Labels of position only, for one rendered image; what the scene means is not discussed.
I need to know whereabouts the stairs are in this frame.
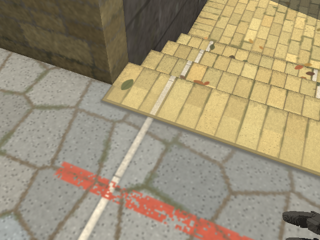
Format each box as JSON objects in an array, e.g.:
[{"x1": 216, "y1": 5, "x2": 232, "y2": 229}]
[{"x1": 140, "y1": 33, "x2": 320, "y2": 121}]

